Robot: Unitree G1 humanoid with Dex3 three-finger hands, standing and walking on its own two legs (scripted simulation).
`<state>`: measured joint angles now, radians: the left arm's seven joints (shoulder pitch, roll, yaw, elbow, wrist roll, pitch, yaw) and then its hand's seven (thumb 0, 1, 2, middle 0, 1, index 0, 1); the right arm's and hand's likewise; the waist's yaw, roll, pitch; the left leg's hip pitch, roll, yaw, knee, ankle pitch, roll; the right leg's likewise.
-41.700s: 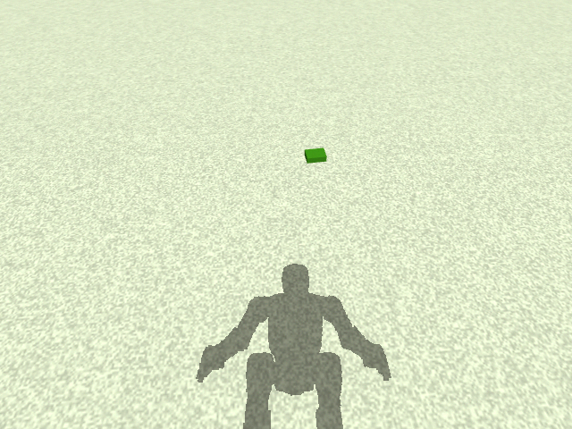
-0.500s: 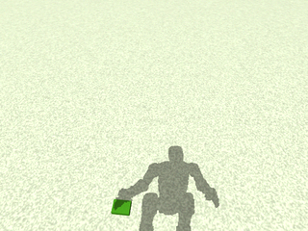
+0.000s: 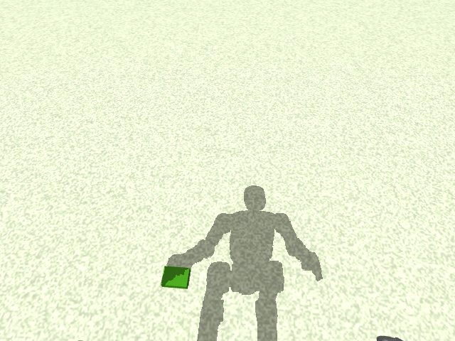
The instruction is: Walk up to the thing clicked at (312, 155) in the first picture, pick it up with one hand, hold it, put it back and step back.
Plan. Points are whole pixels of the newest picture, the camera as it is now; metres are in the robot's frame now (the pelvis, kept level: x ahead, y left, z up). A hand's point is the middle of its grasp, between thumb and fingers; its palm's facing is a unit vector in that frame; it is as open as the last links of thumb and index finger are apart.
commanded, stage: step back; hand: left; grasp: from above
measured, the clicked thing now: (175, 277) +0.43 +0.23 -0.76
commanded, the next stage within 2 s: none
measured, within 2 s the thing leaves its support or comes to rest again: neither
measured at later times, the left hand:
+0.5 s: hand out of the picture +0.06 +0.31 -0.17, palm faces -0.10 -0.93 -0.35, open 7.4 cm
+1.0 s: hand out of the picture -0.05 +0.30 -0.15, palm faces -0.06 -0.92 -0.39, open 7.4 cm
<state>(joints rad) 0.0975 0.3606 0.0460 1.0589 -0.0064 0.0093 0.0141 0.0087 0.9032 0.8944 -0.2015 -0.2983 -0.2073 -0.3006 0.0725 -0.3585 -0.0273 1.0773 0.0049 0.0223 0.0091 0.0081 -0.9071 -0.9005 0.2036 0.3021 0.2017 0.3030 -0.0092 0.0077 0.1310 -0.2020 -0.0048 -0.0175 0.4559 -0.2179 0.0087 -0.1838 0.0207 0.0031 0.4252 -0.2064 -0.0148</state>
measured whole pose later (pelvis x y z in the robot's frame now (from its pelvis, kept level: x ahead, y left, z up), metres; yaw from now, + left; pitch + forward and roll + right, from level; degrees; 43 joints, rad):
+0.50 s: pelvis -0.08 +0.06 -0.01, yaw -4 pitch -1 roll -1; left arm 0.09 0.40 0.07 0.85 0.02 0.07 0.02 0.01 0.91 0.89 -0.20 -0.30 -0.21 -0.30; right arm 0.16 -0.34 -0.05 0.90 -0.02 0.02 -0.02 0.01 -0.90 -0.90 0.21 0.30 0.20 0.30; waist -0.02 -0.05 0.20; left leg -0.27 -0.01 0.03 0.58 -0.28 0.05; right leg -0.43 0.11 0.17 1.11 -0.47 0.01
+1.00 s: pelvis -0.21 +0.05 -0.02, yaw -3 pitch -2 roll +0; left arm 0.11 0.35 0.07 0.74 0.03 0.05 0.01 0.01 0.90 0.89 -0.20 -0.30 -0.21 -0.30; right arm 0.17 -0.42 -0.05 0.89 0.00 0.03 -0.02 0.01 -0.91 -0.90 0.20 0.30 0.20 0.30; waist 0.00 0.00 0.18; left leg -0.28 -0.04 -0.07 0.81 -0.50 -0.02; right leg -0.37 0.00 0.02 0.60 -0.20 -0.01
